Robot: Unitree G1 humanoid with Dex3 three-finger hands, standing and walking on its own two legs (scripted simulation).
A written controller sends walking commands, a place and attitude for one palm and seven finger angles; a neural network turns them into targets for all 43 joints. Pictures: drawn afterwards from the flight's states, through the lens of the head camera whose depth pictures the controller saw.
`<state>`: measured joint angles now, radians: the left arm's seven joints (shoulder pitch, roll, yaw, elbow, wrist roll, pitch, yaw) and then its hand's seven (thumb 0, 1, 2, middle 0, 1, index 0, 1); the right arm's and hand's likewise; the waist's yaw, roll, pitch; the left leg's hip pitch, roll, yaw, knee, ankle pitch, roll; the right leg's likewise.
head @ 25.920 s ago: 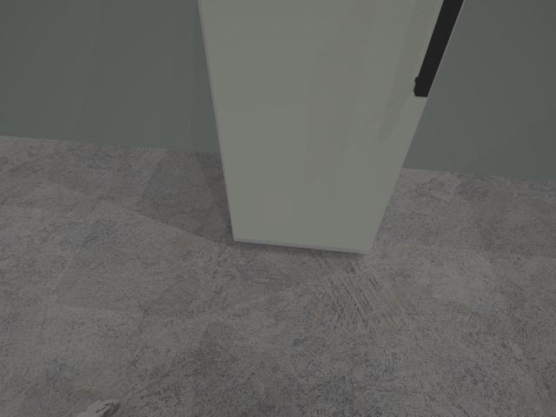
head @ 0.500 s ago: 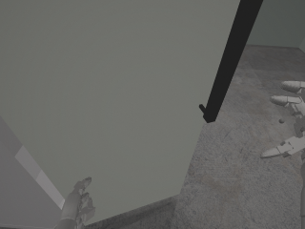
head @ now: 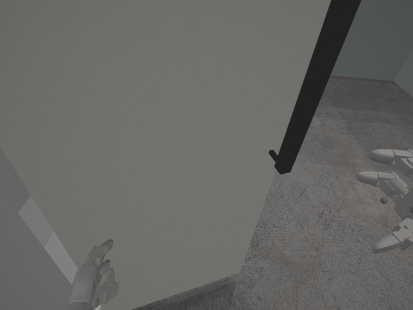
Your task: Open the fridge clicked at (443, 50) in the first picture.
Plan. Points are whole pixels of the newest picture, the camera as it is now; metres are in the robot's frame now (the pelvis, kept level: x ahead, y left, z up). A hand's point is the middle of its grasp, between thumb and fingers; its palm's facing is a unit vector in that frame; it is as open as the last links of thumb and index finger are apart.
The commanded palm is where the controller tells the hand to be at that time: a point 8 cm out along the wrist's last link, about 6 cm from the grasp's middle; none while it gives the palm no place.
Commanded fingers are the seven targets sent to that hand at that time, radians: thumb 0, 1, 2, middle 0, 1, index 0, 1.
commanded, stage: draw the hand back to the body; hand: right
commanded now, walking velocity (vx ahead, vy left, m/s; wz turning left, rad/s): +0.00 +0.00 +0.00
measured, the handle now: (305, 81) +0.45 -0.17 +0.28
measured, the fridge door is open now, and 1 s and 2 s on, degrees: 67 67 67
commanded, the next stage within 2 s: step back with the hand held close in 1.10 s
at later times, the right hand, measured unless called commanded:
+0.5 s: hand (393, 209) +0.24 -0.28 +0.17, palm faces +0.44 +0.84 -0.33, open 11.1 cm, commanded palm +0.18 -0.32 +0.19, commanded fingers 0.00 -0.54 -0.73 0.21 0.51 0.21 0.51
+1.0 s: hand (395, 224) +0.21 -0.27 +0.17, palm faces +0.45 +0.81 -0.36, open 7.5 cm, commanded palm +0.16 -0.31 +0.18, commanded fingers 0.00 -0.90 -0.90 0.20 0.30 0.20 0.30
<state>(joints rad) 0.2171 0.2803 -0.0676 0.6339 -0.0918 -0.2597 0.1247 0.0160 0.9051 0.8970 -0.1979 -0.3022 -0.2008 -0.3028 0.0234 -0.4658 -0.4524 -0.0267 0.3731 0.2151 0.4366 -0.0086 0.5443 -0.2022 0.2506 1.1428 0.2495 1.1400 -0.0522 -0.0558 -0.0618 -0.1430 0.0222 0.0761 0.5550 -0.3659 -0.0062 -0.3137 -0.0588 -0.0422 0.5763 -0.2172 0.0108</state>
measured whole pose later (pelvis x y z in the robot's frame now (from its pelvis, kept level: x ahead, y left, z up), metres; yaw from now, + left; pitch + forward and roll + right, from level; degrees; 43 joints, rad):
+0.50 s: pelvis +0.02 -0.02 +0.01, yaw +2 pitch -4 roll +0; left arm 0.20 0.21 -0.04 0.68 0.00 -0.16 0.09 0.02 0.90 0.90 -0.20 -0.30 -0.20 -0.30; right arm 0.33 -0.35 -0.34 -0.31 0.08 -0.08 -0.10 0.00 -0.18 -0.55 0.23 0.71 0.23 0.71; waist -0.07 -0.03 0.00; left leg -0.06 0.05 0.03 0.45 -0.33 -0.03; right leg -0.21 -0.03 -0.09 0.48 -0.21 -0.01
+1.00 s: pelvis +0.02 -0.01 +0.01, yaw +1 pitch -4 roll +0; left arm 0.19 0.22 -0.03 0.65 0.00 -0.14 0.10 0.01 0.91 0.90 -0.20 -0.30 -0.20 -0.30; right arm 0.44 -0.35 -0.33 -0.38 0.08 -0.07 -0.11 0.02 -0.86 -0.88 0.21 0.32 0.21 0.31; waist -0.08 -0.04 0.00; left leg -0.02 0.04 0.05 0.43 -0.33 -0.02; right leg -0.19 -0.04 -0.08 0.47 -0.20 0.00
